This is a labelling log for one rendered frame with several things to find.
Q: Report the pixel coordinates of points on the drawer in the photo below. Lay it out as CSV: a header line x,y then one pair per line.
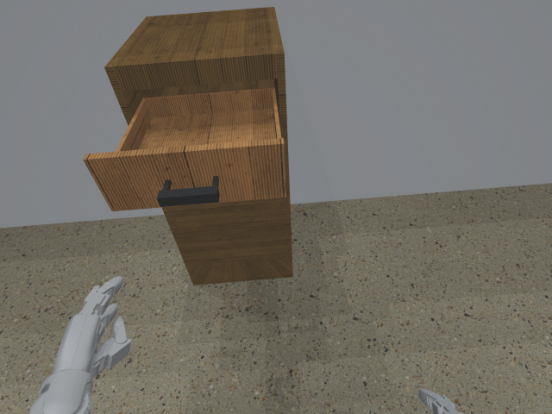
x,y
188,139

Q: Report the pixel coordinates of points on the left robot forearm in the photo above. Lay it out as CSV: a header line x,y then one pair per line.
x,y
65,392

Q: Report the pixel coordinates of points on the right robot hand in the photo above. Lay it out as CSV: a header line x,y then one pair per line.
x,y
437,403

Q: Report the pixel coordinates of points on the cabinet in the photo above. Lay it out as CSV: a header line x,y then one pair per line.
x,y
229,50

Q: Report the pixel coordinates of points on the left robot hand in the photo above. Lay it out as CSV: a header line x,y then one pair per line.
x,y
85,330

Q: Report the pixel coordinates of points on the handle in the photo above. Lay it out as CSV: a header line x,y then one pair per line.
x,y
197,195

